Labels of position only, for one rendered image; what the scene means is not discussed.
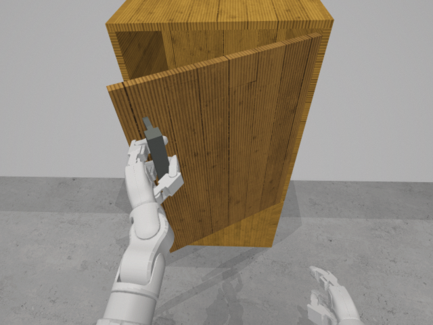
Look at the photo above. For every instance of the robot left hand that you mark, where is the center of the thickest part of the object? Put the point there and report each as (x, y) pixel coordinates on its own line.
(140, 176)

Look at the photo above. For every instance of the handle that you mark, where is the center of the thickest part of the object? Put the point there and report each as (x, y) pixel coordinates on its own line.
(157, 148)

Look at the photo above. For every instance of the robot left forearm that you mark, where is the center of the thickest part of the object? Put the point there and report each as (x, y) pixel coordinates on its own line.
(138, 281)

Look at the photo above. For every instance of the cupboard door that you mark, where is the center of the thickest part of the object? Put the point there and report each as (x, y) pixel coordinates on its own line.
(232, 121)

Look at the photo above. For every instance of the robot right hand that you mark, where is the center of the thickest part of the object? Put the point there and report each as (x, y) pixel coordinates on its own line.
(331, 309)

